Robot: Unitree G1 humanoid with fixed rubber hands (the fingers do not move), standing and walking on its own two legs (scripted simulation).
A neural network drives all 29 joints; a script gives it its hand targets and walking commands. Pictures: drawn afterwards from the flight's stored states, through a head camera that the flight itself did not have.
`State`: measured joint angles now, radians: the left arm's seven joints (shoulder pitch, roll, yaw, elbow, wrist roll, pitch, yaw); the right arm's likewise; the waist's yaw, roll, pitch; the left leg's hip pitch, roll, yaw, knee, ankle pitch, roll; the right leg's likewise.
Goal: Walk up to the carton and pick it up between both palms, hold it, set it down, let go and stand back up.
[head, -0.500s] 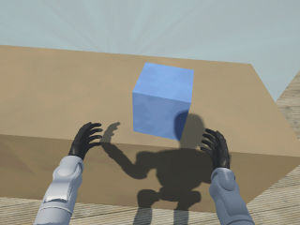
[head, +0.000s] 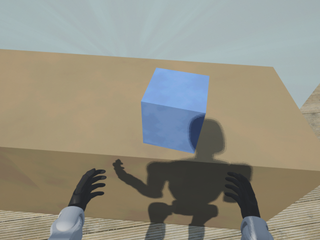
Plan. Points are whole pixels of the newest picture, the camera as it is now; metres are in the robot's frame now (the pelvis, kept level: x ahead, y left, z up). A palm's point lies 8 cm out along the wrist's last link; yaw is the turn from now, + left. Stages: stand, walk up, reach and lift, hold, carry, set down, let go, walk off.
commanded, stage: set down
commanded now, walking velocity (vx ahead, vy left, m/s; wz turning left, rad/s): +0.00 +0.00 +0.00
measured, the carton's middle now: (175, 110) +0.51 -0.04 +0.02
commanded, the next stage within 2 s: let go in 0.82 s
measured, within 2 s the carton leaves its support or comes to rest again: neither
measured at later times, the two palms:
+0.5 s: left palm (70, 226) +0.19 +0.22 -0.06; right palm (252, 233) +0.17 -0.22 -0.05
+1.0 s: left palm (71, 237) +0.17 +0.22 -0.07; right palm out of the picture +0.15 -0.23 -0.07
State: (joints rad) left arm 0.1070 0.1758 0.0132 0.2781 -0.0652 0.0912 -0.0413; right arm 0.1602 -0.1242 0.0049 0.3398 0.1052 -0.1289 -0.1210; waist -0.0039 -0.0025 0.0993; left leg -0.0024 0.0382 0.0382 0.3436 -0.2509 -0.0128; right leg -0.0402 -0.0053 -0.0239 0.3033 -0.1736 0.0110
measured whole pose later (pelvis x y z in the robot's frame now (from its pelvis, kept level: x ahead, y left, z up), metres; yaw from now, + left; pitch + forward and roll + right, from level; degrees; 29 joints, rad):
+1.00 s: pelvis +0.00 +0.00 +0.00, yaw -1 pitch -5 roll -1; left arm 0.18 0.20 0.02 0.48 0.00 0.14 0.01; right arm 0.19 -0.17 -0.04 0.68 -0.02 -0.20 0.01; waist 0.01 0.00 0.10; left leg -0.02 0.05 0.05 0.37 -0.26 -0.02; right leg -0.07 0.01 0.00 0.34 -0.19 0.00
